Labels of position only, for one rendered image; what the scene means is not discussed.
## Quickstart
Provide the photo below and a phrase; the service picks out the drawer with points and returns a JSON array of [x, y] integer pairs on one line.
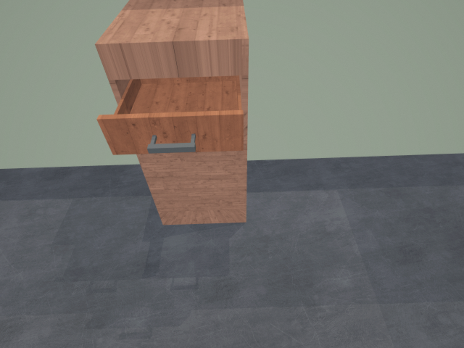
[[173, 109]]

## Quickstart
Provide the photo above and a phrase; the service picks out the cabinet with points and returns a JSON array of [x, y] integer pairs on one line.
[[185, 39]]

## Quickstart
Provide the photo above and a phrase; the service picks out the handle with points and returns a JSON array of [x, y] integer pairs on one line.
[[154, 148]]

